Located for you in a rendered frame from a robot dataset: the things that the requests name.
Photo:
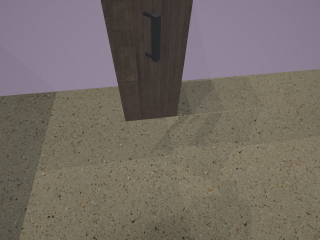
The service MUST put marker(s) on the handle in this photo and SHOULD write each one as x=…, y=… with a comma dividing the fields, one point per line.
x=155, y=36

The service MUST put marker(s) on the cupboard door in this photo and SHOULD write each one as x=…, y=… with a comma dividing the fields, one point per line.
x=156, y=78

